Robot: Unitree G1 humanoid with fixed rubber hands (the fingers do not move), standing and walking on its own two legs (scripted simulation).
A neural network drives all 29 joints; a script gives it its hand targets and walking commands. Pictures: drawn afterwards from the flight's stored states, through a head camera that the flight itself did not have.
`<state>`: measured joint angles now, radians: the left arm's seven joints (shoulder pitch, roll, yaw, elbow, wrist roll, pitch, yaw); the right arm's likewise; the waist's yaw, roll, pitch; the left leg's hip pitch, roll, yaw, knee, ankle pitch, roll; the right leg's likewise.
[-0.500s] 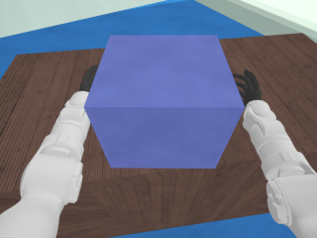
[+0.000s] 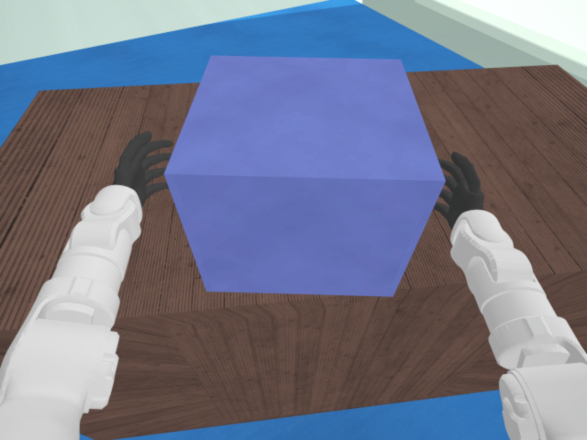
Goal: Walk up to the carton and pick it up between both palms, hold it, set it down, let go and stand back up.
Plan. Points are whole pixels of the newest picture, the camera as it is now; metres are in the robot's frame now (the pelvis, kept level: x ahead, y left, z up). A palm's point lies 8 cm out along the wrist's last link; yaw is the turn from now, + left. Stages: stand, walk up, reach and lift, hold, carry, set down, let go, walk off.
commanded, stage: set down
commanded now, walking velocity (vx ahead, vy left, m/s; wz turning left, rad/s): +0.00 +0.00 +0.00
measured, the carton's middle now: (302, 176) +0.48 -0.01 +0.11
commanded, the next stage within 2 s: none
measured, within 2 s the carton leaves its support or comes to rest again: neither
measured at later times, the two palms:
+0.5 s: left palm (102, 228) +0.37 +0.25 +0.13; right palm (493, 264) +0.30 -0.23 +0.11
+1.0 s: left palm (76, 303) +0.28 +0.26 +0.11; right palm (507, 317) +0.24 -0.22 +0.11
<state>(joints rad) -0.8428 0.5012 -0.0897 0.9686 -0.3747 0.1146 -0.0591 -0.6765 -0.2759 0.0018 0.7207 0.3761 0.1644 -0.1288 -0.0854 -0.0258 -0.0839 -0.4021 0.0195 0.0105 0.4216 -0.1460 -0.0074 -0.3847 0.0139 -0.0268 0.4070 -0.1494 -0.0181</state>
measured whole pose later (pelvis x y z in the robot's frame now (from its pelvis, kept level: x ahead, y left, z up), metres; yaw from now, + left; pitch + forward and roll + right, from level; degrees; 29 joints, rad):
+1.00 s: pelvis +0.01 +0.01 +0.01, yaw -2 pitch -3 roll +0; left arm 0.01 0.47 0.14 -0.14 -0.33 0.53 -0.07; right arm 0.14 -0.24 -0.11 -0.32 0.35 0.51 -0.15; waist 0.00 -0.02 0.04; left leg -0.13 0.01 0.05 0.33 -0.15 0.00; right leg -0.13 0.01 0.03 0.34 -0.15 0.00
